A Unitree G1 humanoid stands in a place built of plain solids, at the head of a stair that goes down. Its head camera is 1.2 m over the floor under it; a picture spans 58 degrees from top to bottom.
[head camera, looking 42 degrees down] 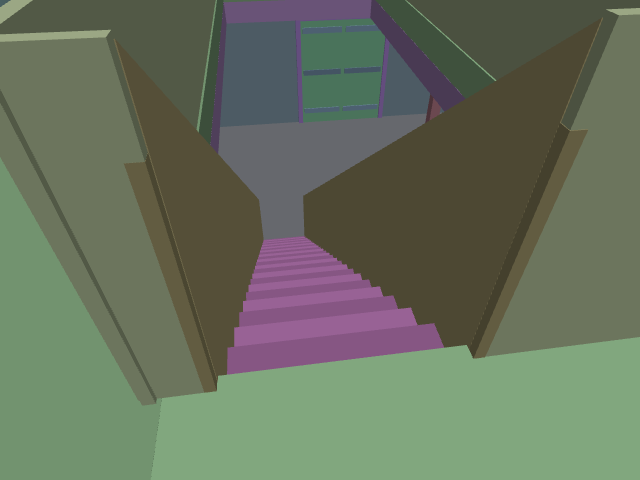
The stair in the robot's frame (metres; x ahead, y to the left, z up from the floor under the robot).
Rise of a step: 0.18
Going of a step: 0.23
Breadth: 0.88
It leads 8 degrees to the left of straight ahead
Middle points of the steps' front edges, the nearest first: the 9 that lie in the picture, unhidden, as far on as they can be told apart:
0.77 -0.08 0.00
0.99 -0.05 -0.18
1.21 -0.02 -0.35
1.44 0.01 -0.53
1.66 0.04 -0.71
1.88 0.07 -0.89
2.10 0.11 -1.07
2.33 0.14 -1.24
2.55 0.17 -1.42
